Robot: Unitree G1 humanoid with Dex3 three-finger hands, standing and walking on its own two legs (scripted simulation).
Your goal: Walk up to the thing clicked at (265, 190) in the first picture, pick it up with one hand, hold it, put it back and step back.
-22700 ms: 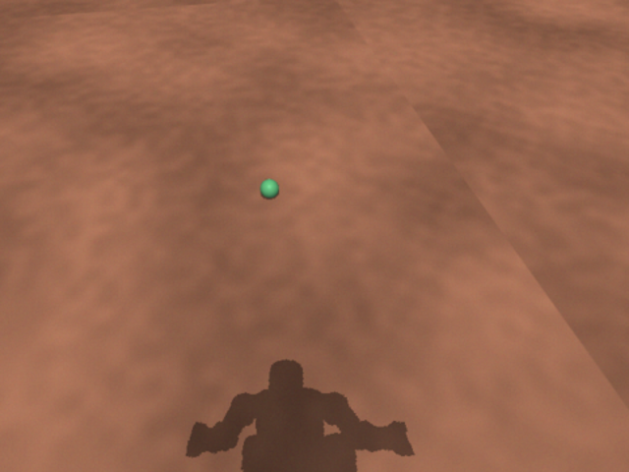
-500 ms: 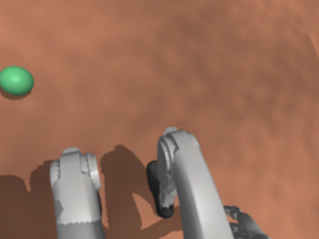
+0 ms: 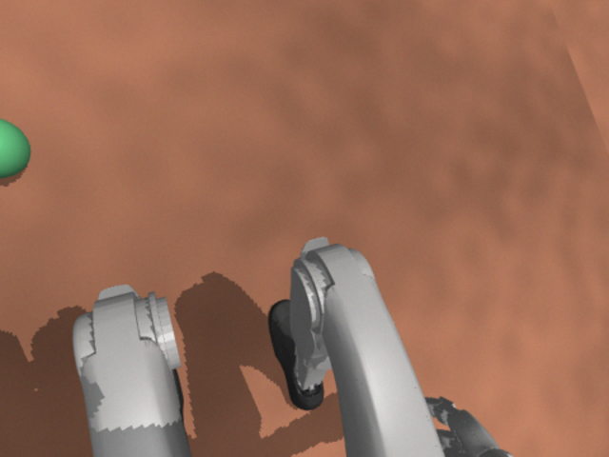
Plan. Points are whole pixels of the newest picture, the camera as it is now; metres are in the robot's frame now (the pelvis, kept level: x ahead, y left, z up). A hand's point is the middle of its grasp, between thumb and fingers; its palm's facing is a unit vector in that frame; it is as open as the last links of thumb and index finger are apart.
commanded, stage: rise first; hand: left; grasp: from above
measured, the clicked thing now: out of the picture +0.53 +0.32 -0.30
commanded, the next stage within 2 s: none
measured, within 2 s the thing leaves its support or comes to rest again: neither
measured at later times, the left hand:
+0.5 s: hand out of the picture +0.48 +0.35 -0.18, palm faces -0.45 -0.08 -0.89, open 14.2 cm
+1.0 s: hand out of the picture +0.48 +0.35 -0.19, palm faces -0.44 -0.08 -0.89, open 14.1 cm
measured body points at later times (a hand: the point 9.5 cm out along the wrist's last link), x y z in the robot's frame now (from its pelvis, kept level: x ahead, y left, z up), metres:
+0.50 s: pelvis +0.00 +0.00 -0.01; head +0.26 +0.10 +0.34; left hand +0.50 +0.36 -0.13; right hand +0.03 -0.27 -0.09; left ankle +0.06 +0.12 -0.31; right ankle +0.11 -0.13 -0.31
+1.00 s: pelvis -0.01 +0.00 -0.01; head +0.26 +0.10 +0.33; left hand +0.50 +0.35 -0.14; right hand +0.02 -0.27 -0.09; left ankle +0.06 +0.12 -0.31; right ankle +0.11 -0.13 -0.31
